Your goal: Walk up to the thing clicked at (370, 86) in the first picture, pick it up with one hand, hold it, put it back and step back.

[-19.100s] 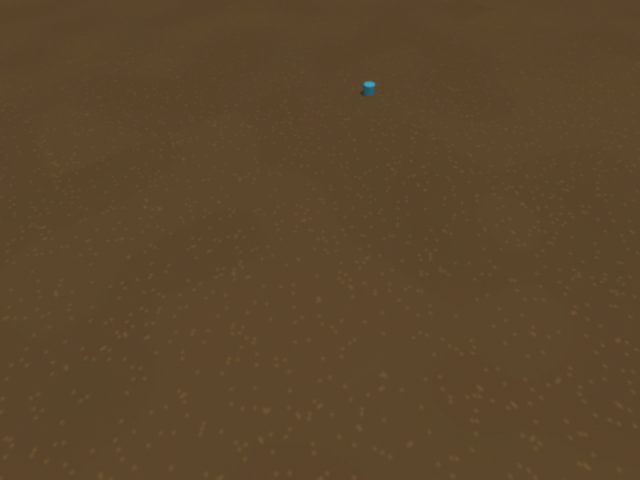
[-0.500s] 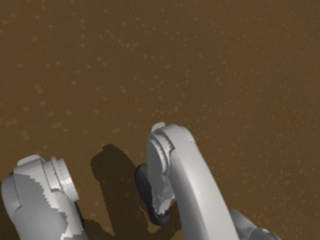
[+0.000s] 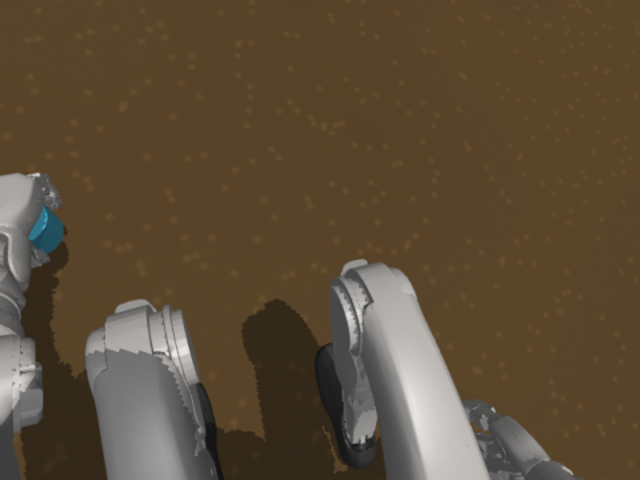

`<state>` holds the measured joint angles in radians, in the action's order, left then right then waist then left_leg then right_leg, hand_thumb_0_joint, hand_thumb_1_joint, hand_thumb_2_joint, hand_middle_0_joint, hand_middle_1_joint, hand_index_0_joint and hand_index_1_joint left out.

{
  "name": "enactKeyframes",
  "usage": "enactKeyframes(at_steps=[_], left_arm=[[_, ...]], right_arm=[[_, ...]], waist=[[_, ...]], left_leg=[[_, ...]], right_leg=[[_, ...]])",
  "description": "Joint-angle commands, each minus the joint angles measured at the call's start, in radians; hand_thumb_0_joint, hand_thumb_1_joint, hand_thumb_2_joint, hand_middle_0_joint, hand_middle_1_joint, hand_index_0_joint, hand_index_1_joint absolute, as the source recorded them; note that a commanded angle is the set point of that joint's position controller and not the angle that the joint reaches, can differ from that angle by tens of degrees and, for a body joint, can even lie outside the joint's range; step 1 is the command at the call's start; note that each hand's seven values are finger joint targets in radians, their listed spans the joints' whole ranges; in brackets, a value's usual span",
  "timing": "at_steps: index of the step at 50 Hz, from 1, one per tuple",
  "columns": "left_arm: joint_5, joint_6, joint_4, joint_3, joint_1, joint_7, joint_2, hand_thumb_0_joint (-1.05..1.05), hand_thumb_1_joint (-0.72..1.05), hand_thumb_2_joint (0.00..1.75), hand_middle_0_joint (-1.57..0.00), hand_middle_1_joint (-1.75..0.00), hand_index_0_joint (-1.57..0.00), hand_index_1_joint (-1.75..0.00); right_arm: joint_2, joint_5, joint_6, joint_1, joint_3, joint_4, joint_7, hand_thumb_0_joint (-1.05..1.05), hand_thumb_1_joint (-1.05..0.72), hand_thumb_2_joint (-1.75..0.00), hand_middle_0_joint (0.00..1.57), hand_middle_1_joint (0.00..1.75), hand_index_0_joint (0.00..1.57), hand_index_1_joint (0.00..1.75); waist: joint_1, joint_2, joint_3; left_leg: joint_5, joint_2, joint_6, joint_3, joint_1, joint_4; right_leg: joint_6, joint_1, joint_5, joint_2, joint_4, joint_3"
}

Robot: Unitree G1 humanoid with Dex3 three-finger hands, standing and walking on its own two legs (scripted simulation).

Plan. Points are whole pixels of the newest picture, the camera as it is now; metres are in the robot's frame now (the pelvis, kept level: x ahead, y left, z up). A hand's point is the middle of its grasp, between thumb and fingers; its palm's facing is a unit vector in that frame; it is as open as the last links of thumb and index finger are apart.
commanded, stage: settle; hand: left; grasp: from above
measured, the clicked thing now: (25, 226) +0.44 +0.33 -0.18
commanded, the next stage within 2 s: lift in 0.08 s
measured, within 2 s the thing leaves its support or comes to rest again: neither
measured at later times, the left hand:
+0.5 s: hand out of the picture +0.41 +0.33 -0.09, palm faces -0.44 -0.10 -0.89, open 8.9 cm
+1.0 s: hand out of the picture +0.35 +0.32 +0.10, palm faces -0.37 -0.14 -0.92, open 9.0 cm
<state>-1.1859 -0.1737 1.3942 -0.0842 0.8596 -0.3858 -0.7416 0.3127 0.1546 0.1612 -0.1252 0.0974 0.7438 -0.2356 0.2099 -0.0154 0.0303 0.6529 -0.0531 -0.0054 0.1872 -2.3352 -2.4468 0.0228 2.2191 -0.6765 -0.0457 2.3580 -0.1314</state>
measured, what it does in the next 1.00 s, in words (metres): rises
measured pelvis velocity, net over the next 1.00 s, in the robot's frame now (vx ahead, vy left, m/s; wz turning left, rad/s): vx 0.00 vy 0.00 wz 0.12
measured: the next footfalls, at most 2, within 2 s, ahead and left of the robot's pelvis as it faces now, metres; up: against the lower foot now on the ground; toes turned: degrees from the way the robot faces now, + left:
none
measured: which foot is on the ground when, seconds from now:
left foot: down 0.00-1.00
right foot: down 0.00-1.00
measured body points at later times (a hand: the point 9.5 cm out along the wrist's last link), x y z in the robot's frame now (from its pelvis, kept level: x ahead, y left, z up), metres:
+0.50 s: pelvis +0.00 +0.00 +0.05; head +0.20 +0.07 +0.44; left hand +0.43 +0.33 -0.04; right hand +0.09 -0.26 -0.07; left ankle +0.08 +0.13 -0.29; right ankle +0.10 -0.11 -0.29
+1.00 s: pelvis +0.00 +0.00 +0.18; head +0.15 +0.05 +0.60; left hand +0.36 +0.32 +0.15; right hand +0.17 -0.24 +0.06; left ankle +0.08 +0.13 -0.29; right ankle +0.10 -0.11 -0.29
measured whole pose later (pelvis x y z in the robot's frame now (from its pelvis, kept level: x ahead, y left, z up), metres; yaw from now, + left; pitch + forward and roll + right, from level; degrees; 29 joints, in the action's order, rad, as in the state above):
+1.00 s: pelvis +0.00 +0.00 +0.18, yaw +7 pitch +29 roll -6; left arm -1.00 -0.02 0.70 0.05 0.45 -0.10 -0.55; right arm 0.25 -0.01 -0.02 -0.15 -0.03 0.66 -0.02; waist 0.07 0.04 0.19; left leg 0.60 -0.05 0.01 0.08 -1.78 -1.86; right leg 0.02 1.69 -0.63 -0.01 1.81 -0.06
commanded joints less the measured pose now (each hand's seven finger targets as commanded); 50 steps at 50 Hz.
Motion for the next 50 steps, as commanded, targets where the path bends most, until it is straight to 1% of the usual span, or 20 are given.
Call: enactKeyframes(at_steps=[1, 4, 7, 9, 10, 12, 15, 18, 22, 24, 25, 31, 34, 36, 38, 40, 41, 43, 46, 50], left_arm=[[0.007, -0.007, -0.177, -0.039, 0.297, -0.028, -0.264, 0.00, 0.59, 0.69, -0.93, -0.77, -0.96, -0.73], [0.008, -0.007, -0.223, -0.041, 0.301, -0.020, -0.263, 0.00, 0.60, 0.72, -0.95, -0.75, -0.97, -0.73], [-0.002, -0.002, -0.229, -0.033, 0.302, -0.011, -0.246, 0.00, 0.61, 0.76, -0.95, -0.77, -0.97, -0.75], [0.003, 0.001, -0.249, -0.030, 0.314, 0.000, -0.245, 0.00, 0.63, 0.79, -0.97, -0.77, -0.99, -0.75], [0.004, 0.003, -0.235, -0.021, 0.300, 0.005, -0.232, 0.00, 0.68, 0.73, -1.04, -0.77, -1.06, -0.74], [0.014, 0.011, -0.228, -0.017, 0.263, 0.016, -0.213, 0.00, 0.60, 0.76, -0.97, -0.74, -0.99, -0.72], [0.044, 0.026, -0.295, -0.036, 0.258, 0.037, -0.231, 0.00, 0.60, 0.75, -0.96, -0.74, -0.98, -0.72], [0.068, 0.040, -0.353, -0.026, 0.262, 0.074, -0.224, 0.00, 0.57, 0.75, -0.94, -0.75, -0.96, -0.73], [0.065, 0.047, -0.421, -0.027, 0.204, 0.114, -0.209, 0.00, 0.56, 0.75, -0.94, -0.72, -0.96, -0.70], [0.069, 0.049, -0.454, -0.005, 0.184, 0.135, -0.175, 0.00, 0.57, 0.77, -0.94, -0.74, -0.96, -0.72], [0.073, 0.049, -0.468, -0.018, 0.168, 0.143, -0.185, 0.00, 0.55, 0.77, -0.93, -0.74, -0.95, -0.72], [0.118, 0.054, -0.589, 0.015, 0.094, 0.192, -0.123, 0.00, 0.52, 0.79, -0.89, -0.80, -0.92, -0.77], [0.127, 0.061, -0.655, 0.007, 0.041, 0.206, -0.123, 0.00, 0.48, 0.77, -0.85, -0.80, -0.87, -0.77], [0.136, 0.069, -0.709, 0.016, 0.030, 0.214, -0.115, 0.00, 0.48, 0.76, -0.85, -0.81, -0.88, -0.78], [0.150, 0.085, -0.736, 0.014, -0.020, 0.218, -0.096, 0.00, 0.48, 0.74, -0.85, -0.80, -0.88, -0.76], [0.167, 0.097, -0.797, 0.025, -0.010, 0.223, -0.084, 0.00, 0.45, 0.79, -0.83, -0.82, -0.85, -0.80], [0.169, 0.106, -0.815, 0.018, -0.018, 0.225, -0.106, 0.00, 0.46, 0.80, -0.83, -0.85, -0.86, -0.82], [0.182, 0.122, -0.842, 0.012, -0.062, 0.230, -0.099, 0.00, 0.47, 0.81, -0.84, -0.84, -0.87, -0.81], [0.190, 0.145, -0.891, 0.044, -0.089, 0.243, -0.067, 0.00, 0.46, 0.82, -0.83, -0.85, -0.86, -0.83], [0.205, 0.183, -0.917, 0.067, -0.184, 0.252, -0.016, 0.00, 0.44, 0.79, -0.82, -0.83, -0.85, -0.80]], right_arm=[[0.231, -0.012, -0.020, -0.175, -0.084, -0.029, 0.028, 0.00, -0.91, -0.90, 0.20, 0.30, 0.20, 0.30], [0.232, -0.019, -0.034, -0.178, -0.097, -0.026, 0.041, 0.00, -0.91, -0.90, 0.20, 0.30, 0.20, 0.30], [0.234, -0.022, -0.046, -0.198, -0.105, -0.022, 0.052, 0.00, -0.91, -0.90, 0.20, 0.30, 0.20, 0.30], [0.229, -0.029, -0.056, -0.203, -0.111, -0.026, 0.060, 0.00, -0.91, -0.90, 0.20, 0.30, 0.20, 0.30], [0.227, -0.029, -0.057, -0.210, -0.113, -0.025, 0.062, 0.00, -0.94, -0.91, 0.20, 0.30, 0.20, 0.30], [0.220, -0.033, -0.062, -0.210, -0.116, -0.021, 0.067, 0.00, -0.92, -0.91, 0.20, 0.30, 0.20, 0.30], [0.213, -0.043, -0.071, -0.221, -0.130, -0.032, 0.071, 0.00, -0.92, -0.91, 0.20, 0.30, 0.20, 0.30], [0.207, -0.057, -0.083, -0.221, -0.147, -0.038, 0.079, 0.00, -0.92, -0.91, 0.20, 0.30, 0.20, 0.30], [0.201, -0.077, -0.101, -0.215, -0.166, -0.051, 0.094, 0.00, -0.92, -0.91, 0.20, 0.30, 0.20, 0.30], [0.194, -0.086, -0.110, -0.208, -0.172, -0.063, 0.101, 0.00, -0.92, -0.91, 0.20, 0.30, 0.20, 0.30], [0.196, -0.090, -0.114, -0.209, -0.178, -0.069, 0.106, 0.00, -0.92, -0.91, 0.20, 0.30, 0.20, 0.30], [0.169, -0.110, -0.132, -0.205, -0.188, -0.102, 0.134, 0.00, -0.92, -0.90, 0.20, 0.30, 0.20, 0.30], [0.176, -0.126, -0.139, -0.195, -0.199, -0.115, 0.149, 0.00, -0.92, -0.90, 0.20, 0.30, 0.20, 0.30], [0.171, -0.132, -0.145, -0.190, -0.204, -0.130, 0.158, 0.00, -0.91, -0.90, 0.20, 0.30, 0.20, 0.30], [0.166, -0.142, -0.149, -0.176, -0.205, -0.134, 0.168, 0.00, -0.91, -0.90, 0.20, 0.30, 0.20, 0.30], [0.157, -0.146, -0.151, -0.173, -0.206, -0.144, 0.180, 0.00, -0.91, -0.90, 0.20, 0.30, 0.20, 0.30], [0.154, -0.149, -0.154, -0.167, -0.206, -0.149, 0.187, 0.00, -0.91, -0.90, 0.20, 0.30, 0.20, 0.30], [0.144, -0.154, -0.157, -0.156, -0.205, -0.156, 0.198, 0.00, -0.91, -0.90, 0.20, 0.30, 0.20, 0.30], [0.133, -0.161, -0.160, -0.136, -0.202, -0.165, 0.218, 0.00, -0.91, -0.90, 0.20, 0.30, 0.20, 0.30], [0.122, -0.176, -0.165, -0.114, -0.192, -0.166, 0.240, 0.00, -0.91, -0.90, 0.20, 0.30, 0.20, 0.30]], waist=[[0.008, 0.267, 0.636], [-0.008, 0.313, 0.679], [0.001, 0.317, 0.675], [-0.006, 0.299, 0.687], [0.002, 0.290, 0.682], [-0.016, 0.298, 0.689], [-0.043, 0.295, 0.740], [-0.053, 0.286, 0.758], [-0.074, 0.284, 0.744], [-0.073, 0.284, 0.737], [-0.082, 0.276, 0.738], [-0.087, 0.206, 0.741], [-0.115, 0.242, 0.755], [-0.115, 0.232, 0.778], [-0.119, 0.227, 0.750], [-0.113, 0.216, 0.765], [-0.113, 0.191, 0.770], [-0.120, 0.169, 0.761], [-0.116, 0.185, 0.728], [-0.130, 0.182, 0.684]], left_leg=[[-0.099, 0.029, 0.033, -0.113, 0.446, 0.244], [-0.103, 0.030, 0.026, -0.113, 0.506, 0.270], [-0.107, 0.033, 0.025, -0.110, 0.531, 0.298], [-0.111, 0.032, 0.029, -0.116, 0.533, 0.302], [-0.111, 0.031, 0.029, -0.112, 0.544, 0.305], [-0.114, 0.032, 0.027, -0.118, 0.560, 0.320], [-0.128, 0.036, 0.031, -0.136, 0.575, 0.342], [-0.108, 0.036, 0.035, -0.140, 0.594, 0.376], [-0.090, 0.038, 0.033, -0.129, 0.633, 0.431], [-0.075, 0.036, 0.031, -0.120, 0.662, 0.470], [-0.066, 0.036, 0.032, -0.117, 0.670, 0.484], [-0.079, 0.041, 0.043, -0.136, 0.699, 0.545], [-0.064, 0.037, 0.033, -0.108, 0.774, 0.623], [-0.059, 0.034, 0.033, -0.104, 0.826, 0.659], [-0.055, 0.034, 0.031, -0.098, 0.860, 0.707], [-0.065, 0.034, 0.032, -0.105, 0.906, 0.734], [-0.063, 0.036, 0.035, -0.113, 0.914, 0.745], [-0.073, 0.039, 0.037, -0.130, 0.945, 0.777], [-0.050, 0.034, 0.033, -0.124, 1.019, 0.863], [-0.060, 0.030, 0.028, -0.116, 1.134, 0.986]], right_leg=[[-0.055, -0.324, 0.140, -0.035, -0.283, -0.016], [-0.063, -0.301, 0.146, -0.030, -0.277, -0.021], [-0.062, -0.288, 0.170, -0.023, -0.276, -0.039], [-0.060, -0.292, 0.175, -0.022, -0.294, -0.032], [-0.061, -0.294, 0.175, -0.021, -0.295, -0.033], [-0.063, -0.302, 0.178, -0.020, -0.302, -0.028], [-0.063, -0.357, 0.182, -0.017, -0.334, -0.009], [-0.064, -0.366, 0.160, -0.016, -0.371, 0.003], [-0.067, -0.365, 0.153, -0.007, -0.386, 0.005], [-0.067, -0.367, 0.147, -0.007, -0.400, 0.005], [-0.066, -0.371, 0.138, -0.006, -0.413, 0.006], [-0.060, -0.466, 0.132, -0.006, -0.520, 0.031], [-0.060, -0.485, 0.134, -0.001, -0.529, 0.024], [-0.058, -0.530, 0.136, -0.004, -0.568, 0.029], [-0.055, -0.557, 0.138, 0.001, -0.598, 0.030], [-0.051, -0.605, 0.145, 0.001, -0.646, 0.038], [-0.051, -0.638, 0.132, -0.002, -0.681, 0.044], [-0.047, -0.699, 0.131, 0.000, -0.738, 0.059], [-0.044, -0.763, 0.122, -0.001, -0.799, 0.067], [-0.041, -0.868, 0.145, 0.002, -0.885, 0.067]])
